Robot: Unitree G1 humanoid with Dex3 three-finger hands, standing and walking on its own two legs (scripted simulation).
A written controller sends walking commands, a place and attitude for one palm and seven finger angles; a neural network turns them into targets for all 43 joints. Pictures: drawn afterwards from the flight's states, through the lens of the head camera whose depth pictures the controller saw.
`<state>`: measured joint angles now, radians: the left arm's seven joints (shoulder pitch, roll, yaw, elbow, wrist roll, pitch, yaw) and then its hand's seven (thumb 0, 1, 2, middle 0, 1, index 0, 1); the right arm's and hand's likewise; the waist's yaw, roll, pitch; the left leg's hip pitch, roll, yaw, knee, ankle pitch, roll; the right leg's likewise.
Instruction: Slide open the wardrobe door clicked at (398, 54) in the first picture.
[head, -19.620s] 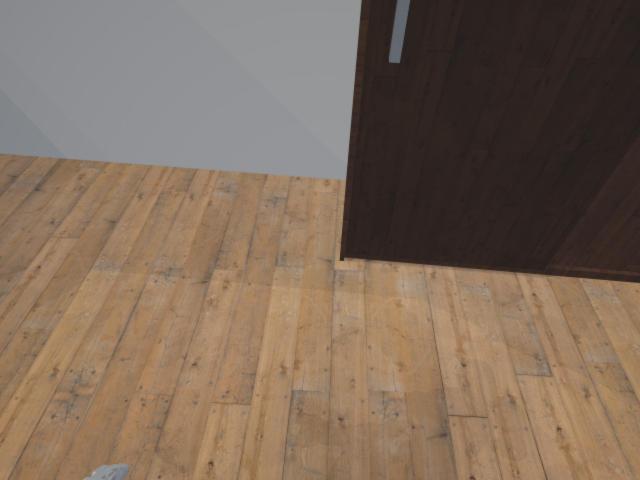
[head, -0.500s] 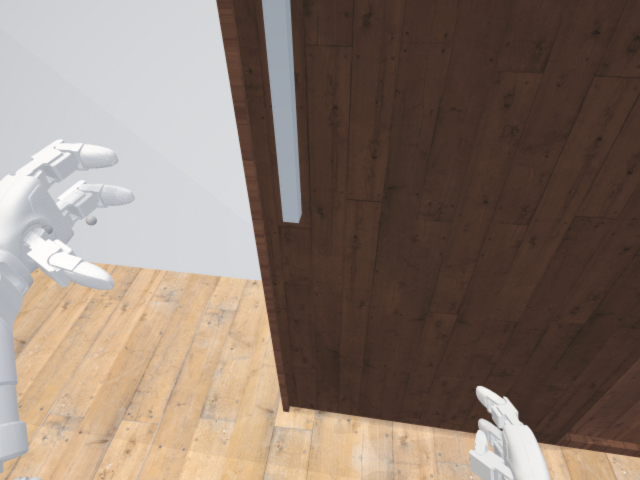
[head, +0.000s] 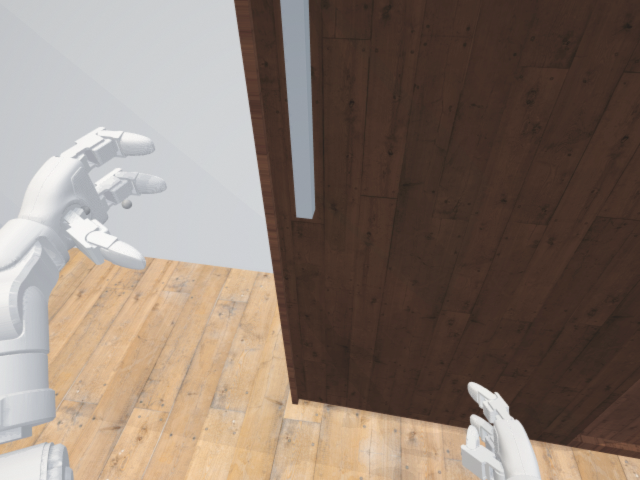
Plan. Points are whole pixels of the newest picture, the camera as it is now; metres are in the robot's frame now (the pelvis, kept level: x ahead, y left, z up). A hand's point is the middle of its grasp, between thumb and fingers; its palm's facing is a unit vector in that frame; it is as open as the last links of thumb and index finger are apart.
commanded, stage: move the hooked fingers beside the handle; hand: left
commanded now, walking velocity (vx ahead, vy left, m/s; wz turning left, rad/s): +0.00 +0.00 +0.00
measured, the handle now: (304, 112) +0.52 +0.11 +0.24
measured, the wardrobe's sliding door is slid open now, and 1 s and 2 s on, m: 0.00 0.00 0.00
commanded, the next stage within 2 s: none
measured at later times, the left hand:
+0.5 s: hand (188, 173) +0.36 +0.22 +0.23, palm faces -0.03 -1.00 -0.05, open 14.0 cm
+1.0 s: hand (234, 155) +0.43 +0.18 +0.22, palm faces -0.04 -1.00 -0.01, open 14.0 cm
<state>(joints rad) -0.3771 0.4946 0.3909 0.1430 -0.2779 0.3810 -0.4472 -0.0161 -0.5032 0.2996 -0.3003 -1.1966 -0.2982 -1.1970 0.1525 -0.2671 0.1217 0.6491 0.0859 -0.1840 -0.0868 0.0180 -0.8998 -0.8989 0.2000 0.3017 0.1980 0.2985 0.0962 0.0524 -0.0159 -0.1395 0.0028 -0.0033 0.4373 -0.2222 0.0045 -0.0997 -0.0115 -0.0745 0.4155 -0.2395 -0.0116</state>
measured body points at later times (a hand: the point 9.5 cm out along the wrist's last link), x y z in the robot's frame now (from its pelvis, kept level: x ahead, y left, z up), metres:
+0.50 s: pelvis +0.01 -0.01 +0.00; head -0.02 -0.02 +0.45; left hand +0.36 +0.27 +0.24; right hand +0.20 -0.24 -0.08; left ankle +0.01 +0.12 -0.74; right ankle +0.00 -0.11 -0.74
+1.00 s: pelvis +0.02 +0.00 +0.00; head +0.01 -0.02 +0.45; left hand +0.43 +0.24 +0.22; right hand +0.17 -0.25 -0.10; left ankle +0.01 +0.12 -0.74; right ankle +0.00 -0.11 -0.74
